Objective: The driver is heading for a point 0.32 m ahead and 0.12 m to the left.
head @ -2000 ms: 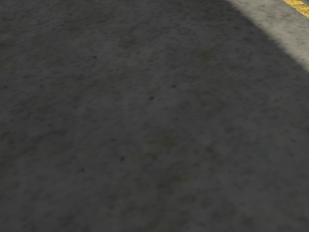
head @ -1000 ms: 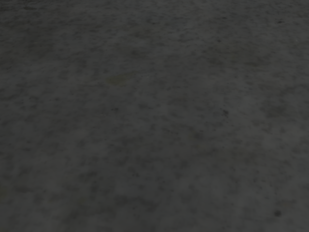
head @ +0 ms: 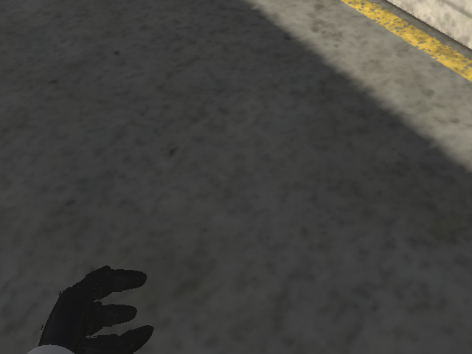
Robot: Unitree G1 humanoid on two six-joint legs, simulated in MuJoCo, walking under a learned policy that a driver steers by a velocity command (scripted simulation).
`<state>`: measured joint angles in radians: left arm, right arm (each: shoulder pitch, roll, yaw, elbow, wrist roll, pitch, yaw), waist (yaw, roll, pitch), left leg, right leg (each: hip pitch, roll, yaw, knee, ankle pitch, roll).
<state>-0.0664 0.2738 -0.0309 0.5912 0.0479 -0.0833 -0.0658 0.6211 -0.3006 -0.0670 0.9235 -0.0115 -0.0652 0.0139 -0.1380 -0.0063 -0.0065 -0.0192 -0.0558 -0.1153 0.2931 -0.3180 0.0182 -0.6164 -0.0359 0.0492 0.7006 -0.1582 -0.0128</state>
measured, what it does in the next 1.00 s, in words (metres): walks ahead, turning left: right foot, then left foot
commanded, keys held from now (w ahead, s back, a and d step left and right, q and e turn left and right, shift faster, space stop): w+q+shift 0.14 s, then shift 0.86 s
